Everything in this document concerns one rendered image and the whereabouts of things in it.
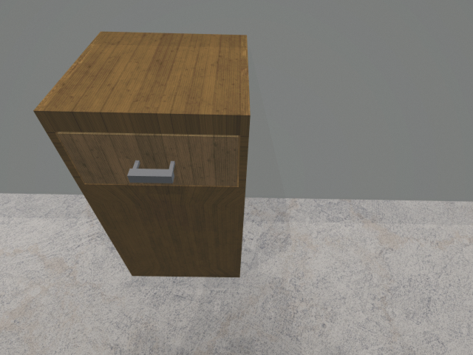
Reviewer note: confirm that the drawer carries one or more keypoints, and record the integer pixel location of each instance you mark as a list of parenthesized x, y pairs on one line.
[(102, 157)]

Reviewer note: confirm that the handle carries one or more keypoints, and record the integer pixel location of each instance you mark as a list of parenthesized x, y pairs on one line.
[(137, 175)]

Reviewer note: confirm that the cabinet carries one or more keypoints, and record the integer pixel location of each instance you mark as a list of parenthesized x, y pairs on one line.
[(161, 83)]

